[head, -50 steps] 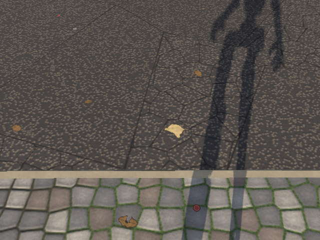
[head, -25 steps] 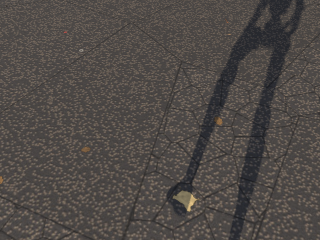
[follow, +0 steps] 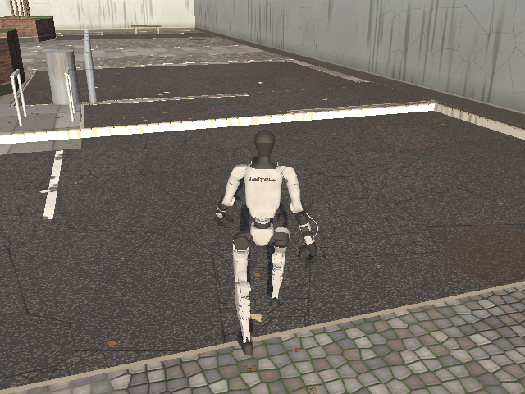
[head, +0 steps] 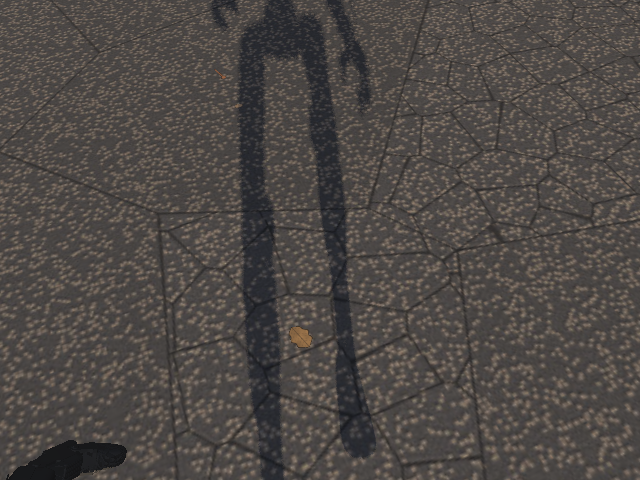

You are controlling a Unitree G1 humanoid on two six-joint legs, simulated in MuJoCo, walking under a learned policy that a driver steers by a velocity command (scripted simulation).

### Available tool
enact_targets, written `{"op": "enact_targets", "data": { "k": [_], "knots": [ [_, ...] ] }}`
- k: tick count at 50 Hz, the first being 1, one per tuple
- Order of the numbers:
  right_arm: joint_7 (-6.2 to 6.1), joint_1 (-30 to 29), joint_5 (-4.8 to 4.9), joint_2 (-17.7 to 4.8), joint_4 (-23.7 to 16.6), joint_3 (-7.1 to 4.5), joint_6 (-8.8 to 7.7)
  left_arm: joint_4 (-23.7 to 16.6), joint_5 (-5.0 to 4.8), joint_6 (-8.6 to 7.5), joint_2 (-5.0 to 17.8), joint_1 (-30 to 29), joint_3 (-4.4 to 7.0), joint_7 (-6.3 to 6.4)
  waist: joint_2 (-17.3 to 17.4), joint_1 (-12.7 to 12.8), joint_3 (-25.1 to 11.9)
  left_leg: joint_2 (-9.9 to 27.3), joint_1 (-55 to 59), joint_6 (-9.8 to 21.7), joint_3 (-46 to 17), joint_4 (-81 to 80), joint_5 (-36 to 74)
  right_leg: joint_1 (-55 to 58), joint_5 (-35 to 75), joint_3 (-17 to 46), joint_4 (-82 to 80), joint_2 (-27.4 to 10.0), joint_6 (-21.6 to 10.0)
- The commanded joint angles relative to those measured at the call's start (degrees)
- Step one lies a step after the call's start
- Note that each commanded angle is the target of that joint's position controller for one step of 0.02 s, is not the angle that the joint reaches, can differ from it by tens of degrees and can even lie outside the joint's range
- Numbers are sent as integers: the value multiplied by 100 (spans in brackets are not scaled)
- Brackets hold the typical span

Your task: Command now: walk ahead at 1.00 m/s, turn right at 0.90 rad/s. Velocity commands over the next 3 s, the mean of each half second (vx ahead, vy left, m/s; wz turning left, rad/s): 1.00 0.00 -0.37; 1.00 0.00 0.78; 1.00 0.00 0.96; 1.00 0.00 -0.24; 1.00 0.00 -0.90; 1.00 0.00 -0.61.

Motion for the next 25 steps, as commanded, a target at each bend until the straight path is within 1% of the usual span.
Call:
{"op": "enact_targets", "data": {
  "k": [1,2,3,4,5,6,7,8,9,10,11,12,13,14,15,16,17,18,19,20,21,22,23,24,25],
  "knots": [
    [-76,-819,9,-500,-459,27,18,309,146,72,28,864,-59,57,98,804,188,725,-1977,448,159,382,3482,2698,161,-702,-274,505,-96],
    [-119,-657,-5,-648,-359,18,139,343,243,106,90,977,-59,148,153,858,211,874,-1709,430,150,1275,4323,2829,-480,-657,-474,490,-133],
    [-153,-609,-50,-735,-327,1,241,527,237,137,200,1570,-1,226,199,1070,-76,949,-1358,449,81,2358,5305,3204,-797,-568,-782,528,-216],
    [-190,-687,-78,-821,-359,-51,381,828,264,142,460,2486,123,290,264,1461,-46,1081,-1737,450,-216,4014,5596,3866,-1451,-36,-1284,328,-512],
    [-167,-1293,-23,-734,-476,-130,510,1120,194,100,798,3436,312,369,-369,2099,-74,326,-2736,348,-125,6924,2978,4865,-1313,625,-2143,69,-1062],
    [-122,-1410,-210,-383,-998,-25,428,1371,39,90,1473,3661,440,418,-1437,1466,115,-58,-5283,354,-567,7661,-308,6314,1585,711,-177,-148,-755],
    [-91,-1299,-269,-241,-1486,113,276,1273,-111,-45,1497,3753,347,460,-746,1085,-628,274,-6262,458,-1524,6613,403,7127,1265,1826,-162,-532,-1009],
    [-72,-1444,-290,-439,-1516,119,199,1151,-100,-18,1116,3399,311,462,26,989,-781,398,-6477,515,-1841,6169,774,6902,-886,2918,-696,-682,-1315],
    [5,-1804,-183,-512,-1675,94,194,942,-30,31,1055,2832,281,534,375,765,-635,280,-6286,235,-1951,5486,778,5927,-2868,3936,-1918,-976,-1615],
    [-8,-1643,-199,-505,-1702,62,289,767,34,-45,1344,2206,329,665,-391,253,-443,621,-6226,35,-2454,5170,663,4962,-3478,5133,-2106,-1879,-2039],
    [-14,-1770,-322,-733,-1498,18,422,744,38,-150,775,2179,180,684,574,202,-48,882,-5827,-126,-2554,4850,664,3983,-3160,4934,-2012,-1852,-1952],
    [42,-1957,-305,-590,-1525,35,515,776,-44,-235,565,2185,102,671,1011,103,236,957,-5385,-249,-2387,4289,876,3006,-3044,4398,-2161,-1642,-1822],
    [93,-2317,-266,-402,-1606,77,549,744,-53,-333,604,2049,103,673,1117,74,449,1041,-4865,-257,-2192,3523,1363,2169,-3183,3834,-2425,-1257,-1568],
    [151,-2515,-212,-239,-1755,141,511,754,-85,-434,612,1953,95,682,775,80,515,1036,-4202,-83,-2008,2684,2299,1654,-2856,3091,-2601,-811,-1239],
    [198,-2526,-116,-88,-1696,185,473,792,-141,-496,503,1907,83,621,403,157,437,935,-3330,154,-1775,1954,3261,1313,-2791,2330,-2686,-340,-913],
    [242,-2559,0,-41,-1642,188,467,850,-187,-533,453,1975,72,542,178,290,400,710,-2673,396,-1445,1553,3809,1258,-2696,1837,-2933,-90,-743],
    [262,-2728,40,-44,-1640,177,481,944,-230,-563,424,2170,62,467,197,488,496,552,-2517,611,-1234,1326,4062,1557,-2323,1576,-3126,-35,-643],
    [256,-2825,45,-86,-1675,144,493,1017,-254,-583,487,2279,60,421,265,538,525,415,-2589,819,-1155,1053,4080,2164,-1409,1334,-3092,-62,-526],
    [258,-2662,67,-114,-1597,98,537,1026,-223,-574,570,2338,84,414,376,527,95,52,-2505,939,-948,1026,3956,3008,284,1025,-2859,24,-379],
    [258,-2432,18,-167,-1585,59,481,1074,-151,-560,749,2459,109,437,85,355,34,-118,-2558,1077,-863,860,3458,3555,1545,864,-2212,-231,-292],
    [238,-1752,28,-341,-1397,-29,476,1098,-5,-492,790,2360,123,492,-124,-57,-247,-342,-2168,1194,-876,812,2981,3906,2290,721,-1280,-439,-183],
    [198,-459,29,-507,-971,-170,525,1048,104,-403,735,2021,117,557,-206,-796,-739,-496,-1127,1281,-907,794,2880,3714,2234,502,146,-408,-54],
    [154,779,40,-846,-621,-347,629,915,124,-359,726,1519,133,587,-15,-1541,-1067,-319,-153,1513,-1321,696,2208,2941,1065,128,2552,86,111],
    [166,695,-112,-1149,-488,-392,699,672,18,-437,-379,2040,-119,442,2055,-590,-1220,938,953,2283,-4277,75,804,550,-5291,262,5137,1134,429],
    [244,-44,-35,-797,-630,-282,740,362,-52,-557,-125,2100,-185,447,1966,-182,-1303,1348,1074,2444,-6446,-1405,-72,-477,-5452,901,5166,989,330]
  ]
}}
